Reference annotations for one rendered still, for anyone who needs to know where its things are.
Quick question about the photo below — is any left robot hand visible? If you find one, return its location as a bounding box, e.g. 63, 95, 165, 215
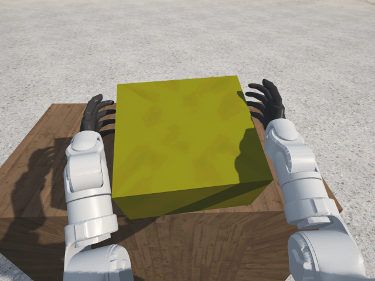
80, 94, 116, 137

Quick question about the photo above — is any pedestal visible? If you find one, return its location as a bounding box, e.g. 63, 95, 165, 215
0, 102, 343, 281

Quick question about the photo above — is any right robot upper arm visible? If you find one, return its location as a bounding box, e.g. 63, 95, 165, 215
288, 229, 375, 281

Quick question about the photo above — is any carton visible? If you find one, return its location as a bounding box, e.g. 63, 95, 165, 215
111, 76, 273, 220

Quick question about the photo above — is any left robot forearm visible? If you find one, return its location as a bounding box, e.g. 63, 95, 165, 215
63, 131, 118, 281

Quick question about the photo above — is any right robot hand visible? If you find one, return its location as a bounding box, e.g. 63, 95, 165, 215
245, 79, 286, 130

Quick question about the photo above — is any right robot forearm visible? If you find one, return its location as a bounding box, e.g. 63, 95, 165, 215
264, 118, 366, 273

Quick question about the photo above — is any left robot upper arm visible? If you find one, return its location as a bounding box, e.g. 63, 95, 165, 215
64, 244, 134, 281

